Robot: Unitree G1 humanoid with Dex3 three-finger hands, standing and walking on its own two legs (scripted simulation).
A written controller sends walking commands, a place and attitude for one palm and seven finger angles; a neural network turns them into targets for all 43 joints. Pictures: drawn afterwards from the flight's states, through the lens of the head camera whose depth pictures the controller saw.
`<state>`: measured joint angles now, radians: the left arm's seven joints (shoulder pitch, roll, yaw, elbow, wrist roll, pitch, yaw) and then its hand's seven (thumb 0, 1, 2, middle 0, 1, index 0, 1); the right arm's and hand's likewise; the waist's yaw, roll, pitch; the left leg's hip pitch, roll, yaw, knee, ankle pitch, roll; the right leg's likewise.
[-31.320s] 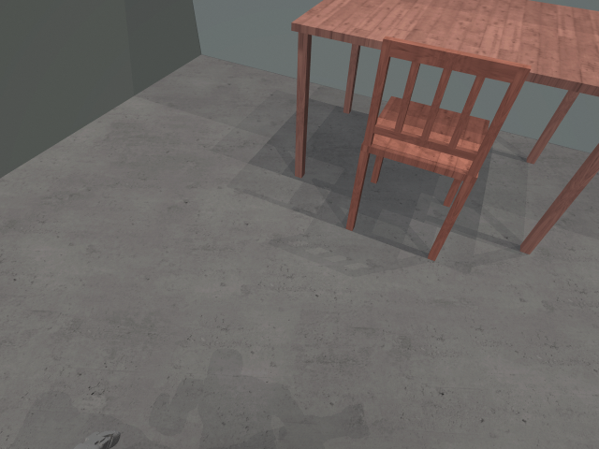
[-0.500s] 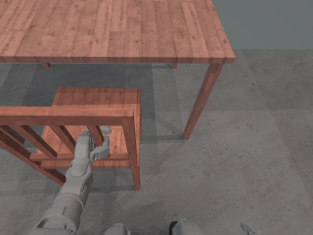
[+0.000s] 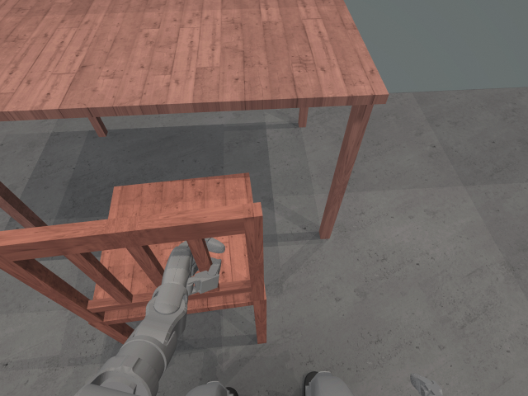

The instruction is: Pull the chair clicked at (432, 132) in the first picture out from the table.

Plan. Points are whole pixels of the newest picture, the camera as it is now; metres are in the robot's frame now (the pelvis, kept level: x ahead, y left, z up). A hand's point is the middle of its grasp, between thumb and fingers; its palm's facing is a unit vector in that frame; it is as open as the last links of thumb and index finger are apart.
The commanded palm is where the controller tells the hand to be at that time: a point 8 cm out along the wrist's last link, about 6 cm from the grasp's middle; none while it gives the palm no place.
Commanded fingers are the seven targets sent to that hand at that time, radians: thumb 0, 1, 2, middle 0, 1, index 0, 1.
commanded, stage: step backward, pulling the chair out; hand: left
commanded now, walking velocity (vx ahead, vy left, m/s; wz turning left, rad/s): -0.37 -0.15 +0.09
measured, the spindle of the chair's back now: (154, 271) +0.33 +0.21 -0.08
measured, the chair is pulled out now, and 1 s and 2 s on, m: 0.19 0.30 0.55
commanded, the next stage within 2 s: stop walking, hand still on the chair in 1.90 s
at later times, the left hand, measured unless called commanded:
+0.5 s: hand (208, 290) +0.29 +0.11 -0.06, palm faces -0.02 -0.98 -0.19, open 5.5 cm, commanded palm +0.29 +0.15 -0.06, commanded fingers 0.00 0.90 0.90 -0.50 -1.45 -0.50 -1.45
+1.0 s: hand (198, 353) +0.19 +0.11 -0.06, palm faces -0.05 -0.98 -0.19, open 5.6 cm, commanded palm +0.18 +0.16 -0.06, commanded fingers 0.00 0.90 0.90 -0.50 -1.45 -0.50 -1.45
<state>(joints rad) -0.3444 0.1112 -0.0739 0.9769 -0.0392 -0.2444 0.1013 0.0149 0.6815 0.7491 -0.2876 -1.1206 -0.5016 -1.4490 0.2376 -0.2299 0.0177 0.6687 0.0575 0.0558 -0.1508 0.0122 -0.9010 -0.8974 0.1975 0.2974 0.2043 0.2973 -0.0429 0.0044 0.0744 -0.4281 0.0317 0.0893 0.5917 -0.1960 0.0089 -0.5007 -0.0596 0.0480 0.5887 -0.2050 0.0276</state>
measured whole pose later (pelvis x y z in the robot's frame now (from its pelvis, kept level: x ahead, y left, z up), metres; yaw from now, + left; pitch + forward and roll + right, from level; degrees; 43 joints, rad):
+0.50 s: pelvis -0.03 -0.01 +0.00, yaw +2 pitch +3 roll +0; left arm -0.38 0.12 -0.06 0.93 -0.02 -0.18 0.11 0.03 0.64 0.79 -0.29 -1.18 -0.50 -1.45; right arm 0.26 -0.24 0.01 0.71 0.02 0.03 -0.11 0.01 -0.90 -0.90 0.20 0.30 0.20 0.30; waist -0.03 0.02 0.09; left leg -0.38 0.00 -0.01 0.66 -0.32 0.00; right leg -0.45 -0.03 -0.02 0.65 -0.18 0.00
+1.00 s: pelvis -0.13 -0.02 +0.01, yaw +0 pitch +1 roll -2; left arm -0.38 0.16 -0.03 0.94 -0.03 -0.20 0.07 0.06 0.62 0.80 -0.31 -1.16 -0.50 -1.45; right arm 0.14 -0.19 0.02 0.69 0.02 0.06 -0.10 0.01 -0.90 -0.90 0.20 0.30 0.21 0.30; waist -0.02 0.05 0.16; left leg -0.42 0.07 0.00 0.55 -0.15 -0.03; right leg -0.32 0.03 -0.04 0.51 -0.21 -0.02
